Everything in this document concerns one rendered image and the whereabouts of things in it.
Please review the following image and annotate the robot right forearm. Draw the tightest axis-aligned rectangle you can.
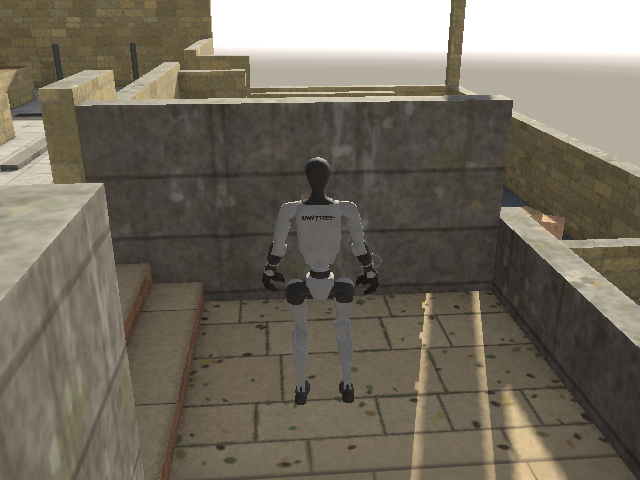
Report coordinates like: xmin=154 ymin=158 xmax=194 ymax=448
xmin=357 ymin=240 xmax=377 ymax=278

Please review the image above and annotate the left robot upper arm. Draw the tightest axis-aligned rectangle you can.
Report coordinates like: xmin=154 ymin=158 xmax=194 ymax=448
xmin=271 ymin=201 xmax=298 ymax=257

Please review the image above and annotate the left robot hand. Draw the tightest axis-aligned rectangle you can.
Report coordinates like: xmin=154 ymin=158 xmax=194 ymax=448
xmin=262 ymin=272 xmax=285 ymax=291

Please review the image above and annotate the humanoid robot head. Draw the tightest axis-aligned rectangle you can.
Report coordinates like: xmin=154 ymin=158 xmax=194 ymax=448
xmin=301 ymin=157 xmax=335 ymax=205

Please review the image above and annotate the left robot thigh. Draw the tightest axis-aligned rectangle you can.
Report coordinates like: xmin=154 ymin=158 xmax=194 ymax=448
xmin=286 ymin=279 xmax=310 ymax=346

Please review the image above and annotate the right robot hand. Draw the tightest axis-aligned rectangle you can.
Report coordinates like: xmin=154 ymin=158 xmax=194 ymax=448
xmin=356 ymin=273 xmax=379 ymax=295

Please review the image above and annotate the right robot upper arm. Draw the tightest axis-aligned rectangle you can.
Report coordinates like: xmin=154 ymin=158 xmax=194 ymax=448
xmin=339 ymin=201 xmax=367 ymax=256

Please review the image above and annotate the robot left forearm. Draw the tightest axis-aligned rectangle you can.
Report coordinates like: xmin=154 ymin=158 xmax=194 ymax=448
xmin=264 ymin=241 xmax=282 ymax=276

